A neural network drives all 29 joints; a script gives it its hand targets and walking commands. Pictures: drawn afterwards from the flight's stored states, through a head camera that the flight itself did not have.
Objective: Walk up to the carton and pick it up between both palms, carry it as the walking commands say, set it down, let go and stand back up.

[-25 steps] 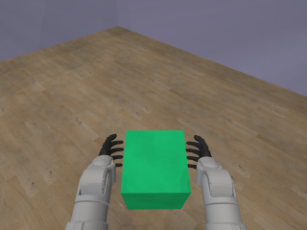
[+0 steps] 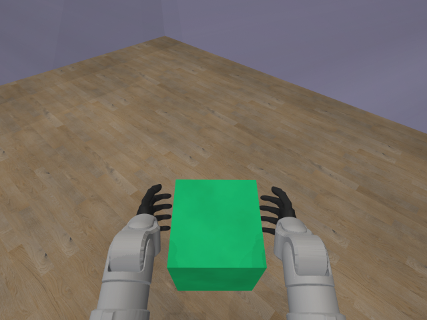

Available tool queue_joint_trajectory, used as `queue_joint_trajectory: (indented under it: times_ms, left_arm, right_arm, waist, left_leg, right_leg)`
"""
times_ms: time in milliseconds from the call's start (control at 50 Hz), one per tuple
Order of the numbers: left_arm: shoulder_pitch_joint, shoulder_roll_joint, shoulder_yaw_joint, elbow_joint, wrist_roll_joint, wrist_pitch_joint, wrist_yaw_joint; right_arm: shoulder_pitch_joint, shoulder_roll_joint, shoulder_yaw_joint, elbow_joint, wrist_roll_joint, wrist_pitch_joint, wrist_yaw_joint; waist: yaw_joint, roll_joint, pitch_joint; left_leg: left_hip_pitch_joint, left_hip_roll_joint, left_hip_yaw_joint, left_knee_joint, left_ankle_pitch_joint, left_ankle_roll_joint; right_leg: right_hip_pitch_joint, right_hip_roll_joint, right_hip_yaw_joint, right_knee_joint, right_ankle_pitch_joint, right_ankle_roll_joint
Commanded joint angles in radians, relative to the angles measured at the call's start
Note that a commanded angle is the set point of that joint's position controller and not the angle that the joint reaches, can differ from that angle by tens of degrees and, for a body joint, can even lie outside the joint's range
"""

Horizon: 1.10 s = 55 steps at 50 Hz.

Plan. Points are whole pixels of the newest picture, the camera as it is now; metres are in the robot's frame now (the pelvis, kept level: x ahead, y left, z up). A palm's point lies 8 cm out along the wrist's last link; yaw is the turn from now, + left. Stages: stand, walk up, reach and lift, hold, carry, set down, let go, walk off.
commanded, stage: carry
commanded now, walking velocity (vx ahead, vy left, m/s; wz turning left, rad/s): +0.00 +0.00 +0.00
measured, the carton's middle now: (215, 237) +0.32 +0.00 -0.02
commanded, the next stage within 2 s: none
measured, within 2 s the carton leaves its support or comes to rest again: neither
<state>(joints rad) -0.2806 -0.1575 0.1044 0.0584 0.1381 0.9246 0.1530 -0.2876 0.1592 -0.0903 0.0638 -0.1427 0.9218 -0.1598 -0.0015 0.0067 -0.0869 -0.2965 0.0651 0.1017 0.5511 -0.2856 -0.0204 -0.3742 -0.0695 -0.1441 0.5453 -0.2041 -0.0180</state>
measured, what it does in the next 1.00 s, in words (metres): shifts its weight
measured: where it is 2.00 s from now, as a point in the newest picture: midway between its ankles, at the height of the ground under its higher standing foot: outside the picture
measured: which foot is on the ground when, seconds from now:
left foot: down 0.00-1.00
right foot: down 0.00-0.98, up 1.00-1.00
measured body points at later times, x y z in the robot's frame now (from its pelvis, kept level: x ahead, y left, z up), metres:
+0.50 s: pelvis +0.00 +0.00 +0.00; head -0.01 +0.00 +0.45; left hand +0.31 +0.13 +0.07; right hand +0.31 -0.13 +0.07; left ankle +0.00 +0.13 -0.73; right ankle +0.05 -0.11 -0.73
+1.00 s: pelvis -0.08 +0.03 -0.01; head -0.04 +0.03 +0.44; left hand +0.26 +0.08 +0.06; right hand +0.22 -0.16 +0.06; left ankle -0.01 +0.13 -0.73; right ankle +0.04 -0.11 -0.73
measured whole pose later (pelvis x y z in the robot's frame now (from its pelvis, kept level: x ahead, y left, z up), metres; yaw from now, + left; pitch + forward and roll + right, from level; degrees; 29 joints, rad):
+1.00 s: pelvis -0.08 +0.03 -0.01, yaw -11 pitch +3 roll +1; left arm -0.44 -0.21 0.11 -0.09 0.13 1.22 0.33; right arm -0.44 0.21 -0.14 -0.09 -0.13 1.21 -0.32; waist 0.00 -0.05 0.02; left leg -0.42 0.07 0.19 0.61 -0.24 0.02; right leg -0.56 -0.01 0.01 0.53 -0.09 0.01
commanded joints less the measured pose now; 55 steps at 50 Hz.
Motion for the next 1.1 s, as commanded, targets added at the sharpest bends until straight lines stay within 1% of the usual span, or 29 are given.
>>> queue_joint_trajectory:
  times_ms: [0,500,520,540,560,580,600,620,640,660,700,740,760,780,800,820,840,860,880,900,920,940,960,980,1000,1020,1040,1060,1080]
  left_arm:
    - [-0.396,-0.885,-0.469,-0.106,-0.274,-0.017,-0.218]
    - [-0.42,-0.93,-0.508,-0.153,-0.32,0.074,-0.221]
    - [-0.485,-0.999,-0.669,-0.398,-0.449,0.122,-0.221]
    - [-0.484,-1.027,-0.688,-0.375,-0.462,0.184,-0.223]
    - [-0.442,-1.013,-0.66,-0.284,-0.435,0.219,-0.231]
    - [-0.421,-1.009,-0.656,-0.268,-0.435,0.237,-0.241]
    - [-0.425,-1.011,-0.657,-0.275,-0.436,0.249,-0.251]
    - [-0.442,-1.011,-0.658,-0.278,-0.439,0.257,-0.259]
    - [-0.463,-1.019,-0.653,-0.27,-0.439,0.263,-0.265]
    - [-0.479,-1.028,-0.648,-0.262,-0.44,0.267,-0.268]
    - [-0.509,-1.045,-0.636,-0.251,-0.443,0.271,-0.271]
    - [-0.54,-1.062,-0.623,-0.236,-0.448,0.274,-0.272]
    - [-0.556,-1.07,-0.616,-0.227,-0.45,0.275,-0.272]
    - [-0.575,-1.078,-0.612,-0.221,-0.454,0.276,-0.272]
    - [-0.591,-1.084,-0.606,-0.213,-0.455,0.276,-0.271]
    - [-0.6,-1.088,-0.599,-0.2,-0.453,0.276,-0.269]
    - [-0.596,-1.094,-0.588,-0.184,-0.447,0.277,-0.266]
    - [-0.592,-1.1,-0.578,-0.175,-0.445,0.278,-0.263]
    - [-0.594,-1.103,-0.57,-0.175,-0.441,0.278,-0.26]
    - [-0.592,-1.106,-0.565,-0.178,-0.437,0.277,-0.256]
    - [-0.6,-1.106,-0.565,-0.184,-0.435,0.277,-0.252]
    - [-0.606,-1.105,-0.567,-0.197,-0.435,0.276,-0.248]
    - [-0.623,-1.096,-0.575,-0.216,-0.442,0.277,-0.248]
    - [-0.626,-1.102,-0.585,-0.219,-0.45,0.279,-0.251]
    - [-0.627,-1.108,-0.576,-0.216,-0.441,0.275,-0.246]
    - [-0.63,-1.113,-0.58,-0.186,-0.444,0.277,-0.245]
    - [-0.632,-1.123,-0.598,-0.186,-0.454,0.277,-0.246]
    - [-0.648,-1.13,-0.605,-0.192,-0.464,0.277,-0.248]
    - [-0.657,-1.125,-0.597,-0.182,-0.464,0.278,-0.247]
  right_arm:
    - [-0.393,0.891,0.471,-0.106,0.275,-0.019,0.218]
    - [-0.415,0.924,0.512,-0.162,0.325,0.074,0.227]
    - [-0.479,0.992,0.672,-0.406,0.448,0.122,0.226]
    - [-0.473,1.019,0.691,-0.379,0.459,0.184,0.227]
    - [-0.42,1.006,0.654,-0.283,0.426,0.219,0.232]
    - [-0.388,1.002,0.645,-0.262,0.418,0.238,0.238]
    - [-0.38,1.01,0.641,-0.256,0.417,0.25,0.245]
    - [-0.388,1.019,0.634,-0.245,0.417,0.256,0.252]
    - [-0.414,1.029,0.627,-0.239,0.419,0.259,0.257]
    - [-0.439,1.04,0.623,-0.238,0.423,0.261,0.26]
    - [-0.479,1.058,0.611,-0.239,0.427,0.262,0.263]
    - [-0.516,1.076,0.598,-0.237,0.427,0.261,0.263]
    - [-0.532,1.086,0.592,-0.235,0.427,0.261,0.262]
    - [-0.543,1.096,0.587,-0.233,0.427,0.261,0.26]
    - [-0.556,1.105,0.584,-0.231,0.428,0.262,0.259]
    - [-0.576,1.114,0.583,-0.231,0.431,0.264,0.259]
    - [-0.603,1.116,0.581,-0.232,0.438,0.267,0.258]
    - [-0.628,1.109,0.568,-0.226,0.439,0.27,0.255]
    - [-0.632,1.117,0.556,-0.213,0.44,0.273,0.254]
    - [-0.628,1.133,0.55,-0.203,0.446,0.275,0.254]
    - [-0.631,1.146,0.55,-0.203,0.452,0.275,0.254]
    - [-0.628,1.153,0.554,-0.199,0.455,0.274,0.255]
    - [-0.605,1.159,0.552,-0.189,0.45,0.273,0.256]
    - [-0.605,1.16,0.544,-0.184,0.448,0.272,0.257]
    - [-0.613,1.167,0.551,-0.193,0.46,0.278,0.263]
    - [-0.604,1.158,0.552,-0.173,0.448,0.283,0.265]
    - [-0.611,1.142,0.546,-0.179,0.439,0.284,0.267]
    - [-0.626,1.135,0.533,-0.191,0.429,0.282,0.265]
    - [-0.622,1.134,0.514,-0.182,0.41,0.279,0.261]
  waist:
    - [0.001,-0.01,-0.264]
    - [0.003,-0.009,-0.257]
    - [0.004,-0.017,-0.25]
    - [0.003,-0.039,-0.266]
    - [0.002,-0.046,-0.281]
    - [0.002,-0.037,-0.292]
    - [0.003,-0.032,-0.3]
    - [0.005,-0.019,-0.293]
    - [0.005,-0.007,-0.285]
    - [0.005,0.004,-0.279]
    - [0.008,0.025,-0.27]
    - [0.011,0.037,-0.26]
    - [0.012,0.032,-0.257]
    - [0.013,0.011,-0.258]
    - [0.013,-0.04,-0.263]
    - [0.016,-0.122,-0.273]
    - [0.024,-0.212,-0.291]
    - [0.031,-0.237,-0.307]
    - [0.031,-0.213,-0.323]
    - [0.031,-0.192,-0.341]
    - [0.028,-0.178,-0.359]
    - [0.025,-0.163,-0.374]
    - [0.013,-0.042,-0.367]
    - [0.019,0.226,-0.332]
    - [0.027,0.294,-0.267]
    - [0.018,0.204,-0.255]
    - [0.019,0.121,-0.265]
    - [0.022,0.123,-0.284]
    - [0.02,0.141,-0.31]
  left_leg:
    - [0.06,0.079,-0.085,-0.081,0.118,0.047]
    - [0.062,0.078,-0.081,-0.083,0.123,0.05]
    - [0.066,0.085,-0.075,-0.067,0.16,0.046]
    - [0.073,0.098,-0.068,-0.033,0.207,0.041]
    - [0.079,0.113,-0.059,-0.008,0.251,0.03]
    - [0.084,0.122,-0.05,0.014,0.296,0.024]
    - [0.088,0.132,-0.039,0.033,0.343,0.023]
    - [0.085,0.144,-0.031,0.043,0.394,0.025]
    - [0.082,0.155,-0.025,0.046,0.42,0.03]
    - [0.08,0.167,-0.022,0.045,0.417,0.036]
    - [0.068,0.188,-0.022,0.035,0.347,0.049]
    - [0.04,0.203,-0.027,0.023,0.213,0.059]
    - [0.021,0.203,-0.026,0.025,0.138,0.061]
    - [0.002,0.192,-0.02,0.04,0.057,0.06]
    - [-0.018,0.163,-0.009,0.072,-0.045,0.053]
    - [-0.046,0.113,0.003,0.124,-0.16,0.04]
    - [-0.061,0.051,0.012,0.193,-0.222,0.026]
    - [-0.061,0.022,0.002,0.234,-0.218,0.017]
    - [-0.046,0.013,-0.011,0.227,-0.184,0.018]
    - [-0.004,0.008,-0.008,0.178,-0.14,0.024]
    - [0.067,0.005,0.002,0.091,-0.097,0.032]
    - [0.166,0.008,0.009,0.001,-0.074,0.049]
    - [0.199,0.086,-0.069,-0.15,-0.151,0.083]
    - [0.116,0.325,-0.283,-0.267,-0.189,0.155]
    - [0.047,0.483,-0.316,-0.302,-0.058,0.221]
    - [0.022,0.492,-0.247,-0.245,0.189,0.243]
    - [0.045,0.428,-0.137,-0.166,0.413,0.206]
    - [0.117,0.371,-0.041,-0.082,0.6,0.173]
    - [0.186,0.325,0.014,-0.017,0.742,0.159]
  right_leg:
    - [0.135,-0.098,0.109,-0.079,0.132,-0.021]
    - [0.132,-0.093,0.109,-0.071,0.129,-0.019]
    - [0.121,-0.098,0.117,-0.06,0.185,-0.019]
    - [0.121,-0.109,0.129,-0.036,0.267,-0.017]
    - [0.124,-0.121,0.136,-0.012,0.341,-0.012]
    - [0.117,-0.123,0.14,0.015,0.408,-0.011]
    - [0.106,-0.122,0.139,0.041,0.464,-0.011]
    - [0.091,-0.117,0.135,0.057,0.49,-0.009]
    - [0.072,-0.109,0.131,0.066,0.477,-0.007]
    - [0.052,-0.099,0.128,0.071,0.438,-0.005]
    - [0.02,-0.082,0.129,0.072,0.336,-0.005]
    - [0.001,-0.073,0.143,0.063,0.246,-0.011]
    - [-0.003,-0.075,0.162,0.049,0.215,-0.016]
    - [-0.004,-0.087,0.199,0.019,0.191,-0.023]
    - [-0.001,-0.113,0.263,-0.041,0.168,-0.034]
    - [0.01,-0.158,0.365,-0.128,0.144,-0.052]
    - [0.022,-0.21,0.475,-0.217,0.121,-0.074]
    - [0.035,-0.236,0.508,-0.261,0.104,-0.09]
    - [0.042,-0.225,0.485,-0.27,0.082,-0.088]
    - [0.034,-0.2,0.434,-0.264,0.07,-0.074]
    - [0.011,-0.166,0.38,-0.253,0.059,-0.051]
    - [-0.052,-0.115,0.329,-0.257,0.023,-0.007]
    - [-0.111,-0.034,0.234,-0.18,-0.079,0.044]
    - [-0.14,0.059,0.101,0.148,-0.15,0.051]
    - [-0.24,0.07,0.072,0.38,-0.308,0.042]
    - [-0.23,0.032,0.121,0.538,-0.335,0.034]
    - [-0.213,0.017,0.125,0.577,-0.29,0.032]
    - [-0.221,0.011,0.102,0.539,-0.251,0.039]
    - [-0.216,0.024,0.076,0.466,-0.252,0.05]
